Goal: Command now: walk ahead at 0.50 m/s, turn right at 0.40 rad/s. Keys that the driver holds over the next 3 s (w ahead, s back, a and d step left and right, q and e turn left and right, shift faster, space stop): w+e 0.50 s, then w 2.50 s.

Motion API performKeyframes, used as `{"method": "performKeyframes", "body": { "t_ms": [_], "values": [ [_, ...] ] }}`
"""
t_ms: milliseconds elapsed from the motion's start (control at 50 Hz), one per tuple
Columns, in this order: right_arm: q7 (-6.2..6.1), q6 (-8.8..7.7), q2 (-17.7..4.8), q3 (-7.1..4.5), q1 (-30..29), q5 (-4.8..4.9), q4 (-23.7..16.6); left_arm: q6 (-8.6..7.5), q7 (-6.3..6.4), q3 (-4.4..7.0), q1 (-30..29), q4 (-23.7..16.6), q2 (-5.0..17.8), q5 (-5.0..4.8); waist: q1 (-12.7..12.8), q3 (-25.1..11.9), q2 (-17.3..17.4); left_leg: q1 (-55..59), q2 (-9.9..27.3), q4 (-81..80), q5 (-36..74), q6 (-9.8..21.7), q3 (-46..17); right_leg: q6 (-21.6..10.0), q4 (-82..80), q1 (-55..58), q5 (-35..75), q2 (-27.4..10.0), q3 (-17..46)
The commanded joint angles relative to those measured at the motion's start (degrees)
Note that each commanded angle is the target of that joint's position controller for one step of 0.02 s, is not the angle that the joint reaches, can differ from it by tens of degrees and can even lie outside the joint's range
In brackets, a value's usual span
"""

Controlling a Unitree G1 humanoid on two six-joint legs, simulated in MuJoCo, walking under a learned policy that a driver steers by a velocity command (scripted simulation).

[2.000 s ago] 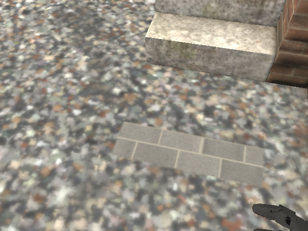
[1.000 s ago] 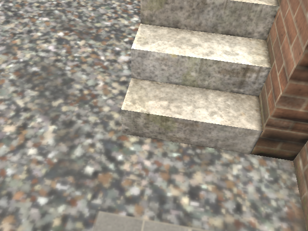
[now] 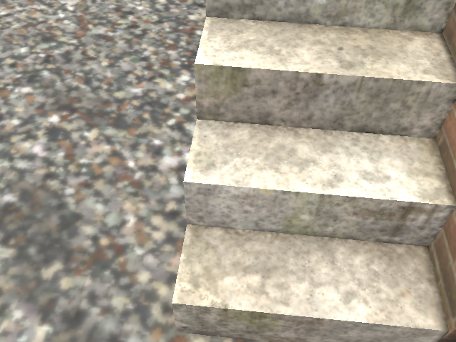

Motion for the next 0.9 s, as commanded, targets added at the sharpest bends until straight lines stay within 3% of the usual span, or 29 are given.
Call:
{"method": "performKeyframes", "body": {
  "t_ms": [20, 160, 180, 240, 280, 300, 320, 340, 360, 380, 400, 420, 460, 520, 560, 580, 620, 660, 700, 720, 740, 760, 780, 800, 820, 840, 860, 880, 900],
  "values": [
    [-1.3, -0.61, -8.0, -1.3, -3.3, -0.28, -3.4, 0.14, -0.18, 0.97, 1.4, -2.2, 2.3, 0.35, 2.1, 1.0, 5.6, -0.6, 16.8, -10.8, 11.0, 5.6, -7.7, 1.0, -4.1, -3.9, 8.0, -1.7, 3.1],
    [-2.83, 1.17, -10.6, -1.61, 0.1, 0.68, -3.9, -0.64, -2.35, -0.37, -11.0, -7.7, -0.1, 0.98, -1.7, 3.5, 4.0, 7.3, 17.0, -8.8, 22.1, 4.0, 1.6, 1.0, -21.5, -3.9, 13.8, 0.2, -5.1],
    [-2.7, 2.04, -10.3, -1.45, 2.3, 0.77, -3.4, 0.14, -2.38, -0.65, -7.8, -6.9, -0.9, 1.1, -1.3, 1.1, 6.3, 10.9, 18.1, -5.8, 26.0, 4.8, 2.1, 0.8, -17.1, -2.2, 9.0, 1.4, -8.0],
    [-2.75, 2.94, -12.2, -1.81, -0.4, 1.34, -4.8, 0.98, -3.16, -0.07, -7.0, -9.7, 1.5, 0.85, 1.9, 0.9, 8.9, 11.7, 18.8, 3.1, 49.6, 3.9, 4.5, -2.2, -18.2, 4.4, -0.6, 4.2, -11.3],
    [-2.94, 3.33, -14.8, -2.62, -4.0, 2.23, -7.4, 1.08, -2.67, 1.4, 1.4, -8.9, 4.5, 0.9, 6.9, -3.9, 10.3, 10.1, 18.3, 17.6, 62.9, 2.5, 4.3, -4.1, -21.2, 15.6, -4.2, 8.1, -13.2],
    [-2.7, 3.32, -14.4, -2.68, -6.5, 3.04, -8.4, 0.83, -2.05, 3.1, 8.5, -7.4, 7.0, 0.57, 11.4, -6.5, 7.7, 7.1, 16.2, 29.0, 54.5, 0.5, 4.5, -6.3, -32.0, 24.3, 2.0, 9.5, -12.5],
    [-2.54, 2.45, -11.1, -1.81, -4.6, 1.38, -9.2, 0.46, -1.0, 4.71, 12.0, -6.5, 11.9, 0.67, 11.0, -6.5, -2.4, -6.5, 12.0, 45.9, 22.1, -2.0, 3.0, -8.2, -36.2, 35.3, 7.1, 4.5, -0.8],
    [-1.68, 0.28, -2.3, 0.52, -2.7, -1.3, -11.0, -0.18, -0.69, 4.31, 9.9, -7.9, 14.8, 1.72, 4.4, -7.1, -17.0, -28.1, 0.6, 67.8, -28.5, -4.7, -1.2, -15.9, -32.2, 46.0, 34.6, -7.0, 20.4],
    [-0.83, -1.85, -4.9, 0.45, -0.1, 1.08, -12.6, -1.61, -2.08, 2.99, 12.3, -8.7, 11.4, 2.92, 4.8, -18.1, -9.7, -36.0, -0.6, 70.9, -28.5, -4.5, -14.0, -23.8, -41.5, 51.9, 21.2, -12.9, 36.9],
    [-0.85, -2.76, -9.0, -0.63, -6.8, 3.6, -14.6, -2.3, -2.45, 2.75, 11.0, -8.9, 8.1, 1.95, 6.3, -11.7, -2.4, -39.0, 2.5, 66.3, -22.0, -3.4, -15.0, -21.4, -44.8, 48.6, 14.9, -10.3, 30.3],
    [-0.98, -2.77, -8.9, -0.48, -9.7, 2.92, -15.7, -2.5, -2.07, 2.46, 6.2, -9.8, 7.2, 1.09, 3.8, -6.0, 3.1, -39.6, 5.1, 59.8, -16.1, -3.4, -14.3, -18.7, -46.4, 42.1, 14.1, -9.0, 25.1],
    [-1.47, -1.72, -9.3, -0.61, -10.5, 1.29, -15.0, -2.63, -1.58, 1.72, 2.7, -11.0, 6.1, 1.47, 2.4, -5.0, 6.0, -36.2, 7.1, 56.9, -13.7, -4.2, -14.2, -16.8, -47.3, 36.6, 17.9, -8.1, 21.8],
    [-1.49, 0.42, -8.7, -0.64, -9.7, -0.21, -16.1, -2.22, -0.39, 1.46, 2.1, -12.1, 6.9, 2.7, 0.6, -5.7, 5.2, -32.0, 7.3, 57.2, -11.3, -6.1, -13.2, -15.8, -47.7, 32.2, 30.3, -7.1, 18.3],
    [-0.69, 2.07, -3.9, 0.45, -9.5, -0.82, -17.1, -0.66, 2.19, 1.02, 4.1, -13.6, 6.8, 1.95, 0.0, -7.8, 0.7, -29.9, 3.9, 58.1, -8.1, -8.6, -8.0, -13.5, -45.2, 27.4, 43.7, -2.1, 8.2],
    [-0.51, 3.45, -1.7, 1.01, -8.8, 0.26, -16.1, 1.04, 3.31, -0.18, 12.0, -12.0, 4.2, 2.58, 2.8, -8.0, -4.4, -40.2, 2.9, 82.1, -15.8, -10.4, -5.3, -15.4, -43.6, 31.5, 39.2, -4.2, 10.5],
    [-0.55, 3.95, -1.6, 0.94, -9.6, 1.38, -16.9, 1.17, 3.46, -0.8, 17.0, -10.4, 3.3, 2.1, 4.0, -5.9, -5.3, -53.7, 3.5, 97.6, -21.7, -10.2, -6.6, -16.4, -43.3, 37.0, 29.6, -7.1, 15.2],
    [-0.47, 3.23, 1.8, 3.26, -17.6, 2.34, -22.5, 1.23, 2.78, -1.75, 25.0, -6.1, 1.6, 1.58, 6.8, 1.7, -5.6, -80.8, 5.6, 113.8, -29.7, -7.4, -9.3, -14.2, -42.8, 46.7, 11.9, -10.6, 18.3],
    [0.0, 1.14, 6.0, 6.38, -29.7, 1.57, -30.6, 1.09, 2.47, -2.33, 29.2, -2.8, 0.7, 2.04, 9.3, 5.2, -2.0, -96.2, 6.2, 119.6, -32.4, -4.8, -9.3, -10.3, -42.2, 51.0, 10.7, -11.2, 17.6],
    [0.84, -0.16, 7.1, 8.61, -31.7, 1.52, -35.8, 1.41, 2.62, -2.59, 23.1, -3.3, 1.0, 1.45, 5.5, 5.7, 0.4, -89.6, 8.3, 106.4, -27.5, -4.1, -7.2, -7.2, -46.8, 38.6, 3.9, -7.8, 12.9],
    [0.79, -0.02, 7.1, 9.91, -33.2, 0.33, -39.9, 2.14, 2.91, -2.92, 18.4, -4.5, 1.8, 0.04, 3.1, 5.7, -0.4, -75.6, 8.4, 90.0, -21.6, -4.5, -4.2, -7.2, -53.5, 22.8, 2.2, -3.7, 8.9],
    [0.4, 0.07, 7.1, 10.37, -34.4, -1.49, -42.7, 2.33, 3.81, -2.83, 16.4, -4.8, 2.7, -0.64, 1.8, 1.6, -0.7, -54.2, 8.7, 79.2, -12.3, -4.0, -5.0, -8.7, -62.1, 9.3, 7.2, -4.1, 8.5],
    [0.14, 0.76, 7.4, 10.65, -30.2, -3.01, -42.5, 2.48, 3.9, -2.13, 12.4, -5.8, 6.0, -0.31, -1.7, -7.3, -2.6, -29.8, 4.9, 70.7, -7.5, -3.2, 2.5, -10.3, -67.7, 3.7, 28.6, -2.0, 2.7],
    [-0.42, 0.49, 4.3, 8.23, -24.1, -1.55, -40.5, 0.76, 3.23, -1.3, 11.8, -6.5, 9.1, -0.26, -4.2, -14.5, -8.7, -11.7, 1.1, 70.9, -9.3, -2.5, 3.6, -11.3, -61.9, 5.1, 65.5, -3.7, 2.5],
    [-1.26, 0.66, -2.3, 4.99, -12.3, -2.23, -36.5, 0.48, 2.75, -0.16, 10.2, -6.4, 14.0, 0.96, -10.2, -22.8, -10.2, -7.9, -2.3, 70.1, -16.7, -1.4, 3.2, -10.6, -51.2, 19.1, 105.7, -5.4, -0.9],
    [-1.53, 1.16, -5.9, 3.23, -3.5, -1.6, -33.0, 0.96, 2.86, 1.27, 8.1, -5.9, 17.2, 1.76, -14.6, -23.8, -12.8, -11.8, -2.0, 56.7, -21.3, -0.1, -1.8, -9.0, -38.3, 32.9, 116.3, -6.8, 0.4],
    [-1.08, 1.37, -10.4, 1.67, 4.0, -1.11, -28.5, 0.64, 3.2, 1.04, 6.7, -7.1, 14.5, 2.16, -15.5, -23.5, -9.2, -8.3, -0.1, 45.1, -20.2, 2.9, -10.8, -9.0, -23.3, 34.2, 116.3, -5.9, 2.6],
    [-1.54, 2.22, -19.3, -0.12, 18.5, -3.03, -19.7, -0.59, 2.46, -0.2, -0.2, -10.6, 7.2, 3.04, -16.4, -22.4, 25.0, 4.2, 11.9, 20.0, 1.1, 9.6, -41.6, -7.9, 3.1, 14.0, 55.7, 4.3, 3.7],
    [-2.86, 3.83, -16.6, -0.28, 22.3, -4.55, -17.4, -3.09, -1.44, -1.67, 6.8, -7.6, 1.7, 5.05, -13.0, -32.3, 33.5, 12.1, 22.2, 7.6, 13.3, 17.2, -71.5, -5.9, 32.0, 2.8, 2.6, 18.6, 16.0],
    [-3.28, 4.13, -10.5, 0.79, 14.3, -2.86, -18.7, -4.36, -4.34, -1.83, 6.7, -9.1, -1.7, 3.0, -9.0, -24.3, 16.0, 5.3, 24.4, 5.5, -13.9, 15.1, -72.7, -6.7, 42.7, -11.1, 0.0, 16.1, 19.7]
  ]
}}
